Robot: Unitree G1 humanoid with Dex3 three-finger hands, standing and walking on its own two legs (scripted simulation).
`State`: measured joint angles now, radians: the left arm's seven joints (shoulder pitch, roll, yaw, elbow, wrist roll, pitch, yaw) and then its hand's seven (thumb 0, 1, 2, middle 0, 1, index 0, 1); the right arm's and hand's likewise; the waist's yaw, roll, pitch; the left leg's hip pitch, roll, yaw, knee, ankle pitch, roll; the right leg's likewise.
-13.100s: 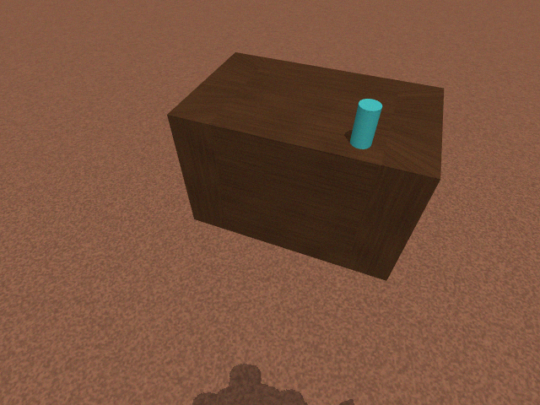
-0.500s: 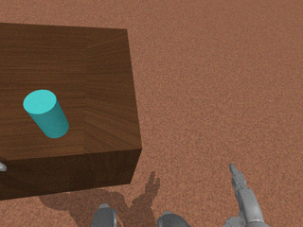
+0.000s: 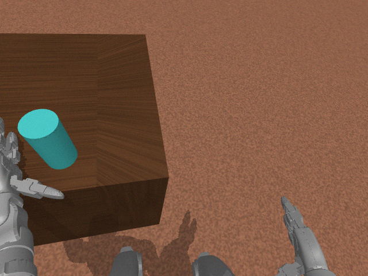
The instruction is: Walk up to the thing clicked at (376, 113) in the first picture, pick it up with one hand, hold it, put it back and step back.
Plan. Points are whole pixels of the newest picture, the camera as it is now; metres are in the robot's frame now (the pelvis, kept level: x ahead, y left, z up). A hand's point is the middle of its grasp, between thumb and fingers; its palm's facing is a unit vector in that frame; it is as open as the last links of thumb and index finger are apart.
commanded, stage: close in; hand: left
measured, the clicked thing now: (51, 141) +0.43 +0.26 -0.01
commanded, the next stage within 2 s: rest palm in 0.06 s
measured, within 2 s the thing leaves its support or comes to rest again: leaves its support in 1.44 s
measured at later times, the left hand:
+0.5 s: hand (44, 152) +0.40 +0.26 +0.01, palm faces +0.34 -0.94 +0.02, open 17.5 cm
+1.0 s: hand (59, 137) +0.43 +0.24 +0.01, palm faces +0.28 -0.96 +0.01, open 11.1 cm
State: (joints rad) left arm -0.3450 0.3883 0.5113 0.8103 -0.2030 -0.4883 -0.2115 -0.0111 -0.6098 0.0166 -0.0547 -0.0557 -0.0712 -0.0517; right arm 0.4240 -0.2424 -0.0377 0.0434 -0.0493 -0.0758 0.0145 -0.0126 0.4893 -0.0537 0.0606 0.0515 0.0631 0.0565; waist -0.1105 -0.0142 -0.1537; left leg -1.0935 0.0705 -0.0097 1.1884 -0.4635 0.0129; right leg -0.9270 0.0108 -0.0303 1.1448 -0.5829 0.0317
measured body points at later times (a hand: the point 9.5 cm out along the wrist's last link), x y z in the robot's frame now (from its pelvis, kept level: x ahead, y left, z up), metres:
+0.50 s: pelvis +0.00 +0.00 +0.00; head +0.11 +0.04 +0.43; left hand +0.37 +0.31 +0.01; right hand +0.15 -0.26 +0.00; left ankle +0.05 +0.11 -0.64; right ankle -0.02 -0.14 -0.64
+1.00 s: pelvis +0.00 +0.00 +0.00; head +0.12 +0.04 +0.43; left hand +0.41 +0.29 +0.01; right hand +0.15 -0.26 +0.00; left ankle +0.05 +0.11 -0.64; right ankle -0.02 -0.14 -0.64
